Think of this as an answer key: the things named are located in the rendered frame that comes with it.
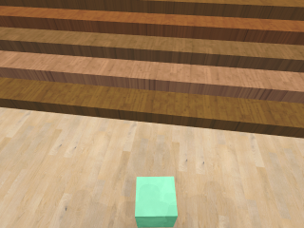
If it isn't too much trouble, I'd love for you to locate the carton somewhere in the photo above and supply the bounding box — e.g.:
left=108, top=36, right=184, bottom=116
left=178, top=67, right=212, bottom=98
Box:
left=135, top=177, right=178, bottom=228

